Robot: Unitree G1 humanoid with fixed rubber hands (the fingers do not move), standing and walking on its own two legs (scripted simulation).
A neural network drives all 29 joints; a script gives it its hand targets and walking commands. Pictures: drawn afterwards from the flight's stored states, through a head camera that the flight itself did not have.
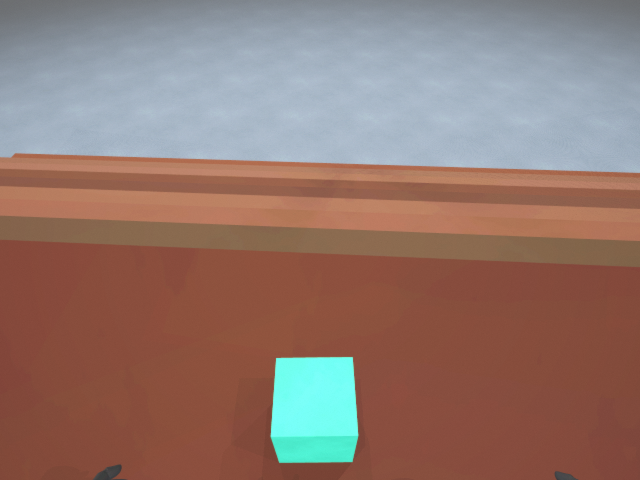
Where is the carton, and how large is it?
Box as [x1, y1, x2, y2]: [271, 357, 357, 462]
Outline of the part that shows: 352,357 276,358 271,438 279,462 352,461 357,439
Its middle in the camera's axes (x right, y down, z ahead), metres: -0.01 +0.48 +1.09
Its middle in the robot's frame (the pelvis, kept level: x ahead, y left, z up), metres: +0.43 +0.04 -0.66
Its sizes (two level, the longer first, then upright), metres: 0.210 0.200 0.250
